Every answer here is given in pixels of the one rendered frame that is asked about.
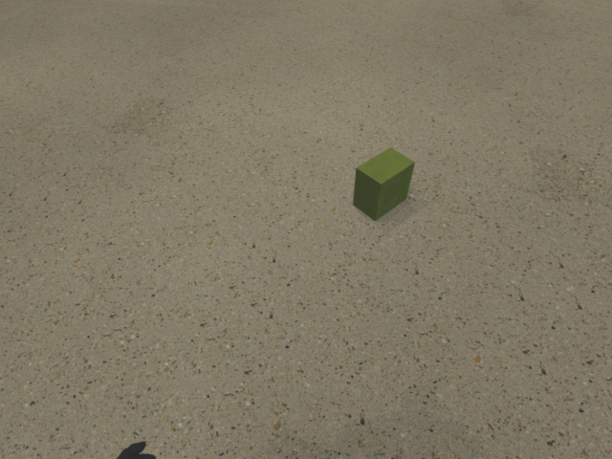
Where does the carton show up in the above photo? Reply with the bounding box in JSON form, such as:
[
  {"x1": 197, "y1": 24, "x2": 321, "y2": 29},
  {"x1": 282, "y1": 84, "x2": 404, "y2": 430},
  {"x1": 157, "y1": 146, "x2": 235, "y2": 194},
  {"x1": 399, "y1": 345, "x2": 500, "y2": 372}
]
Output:
[{"x1": 353, "y1": 147, "x2": 415, "y2": 221}]

